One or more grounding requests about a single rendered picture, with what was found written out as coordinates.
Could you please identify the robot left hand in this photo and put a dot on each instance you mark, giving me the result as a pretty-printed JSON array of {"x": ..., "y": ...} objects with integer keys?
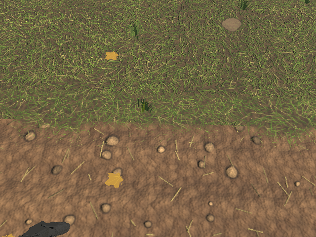
[{"x": 50, "y": 229}]

